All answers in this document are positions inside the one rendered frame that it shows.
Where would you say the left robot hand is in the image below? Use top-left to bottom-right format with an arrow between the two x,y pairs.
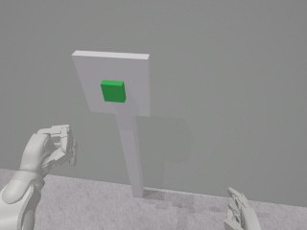
19,125 -> 78,178

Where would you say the left robot forearm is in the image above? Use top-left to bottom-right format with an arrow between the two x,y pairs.
0,170 -> 45,230

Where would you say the button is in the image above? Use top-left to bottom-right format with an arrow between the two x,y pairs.
101,80 -> 127,103

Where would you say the panel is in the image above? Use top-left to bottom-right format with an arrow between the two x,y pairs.
72,50 -> 152,198

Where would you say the right robot hand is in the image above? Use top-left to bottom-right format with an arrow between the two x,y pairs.
224,187 -> 262,230

